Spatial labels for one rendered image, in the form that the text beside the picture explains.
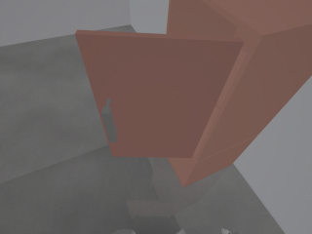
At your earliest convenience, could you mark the handle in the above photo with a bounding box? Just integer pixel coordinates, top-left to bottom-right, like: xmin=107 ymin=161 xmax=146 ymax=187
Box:
xmin=101 ymin=98 xmax=117 ymax=142

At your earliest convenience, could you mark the cupboard door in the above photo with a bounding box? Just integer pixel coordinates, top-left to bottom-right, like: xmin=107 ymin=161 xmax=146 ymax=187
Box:
xmin=75 ymin=29 xmax=245 ymax=158

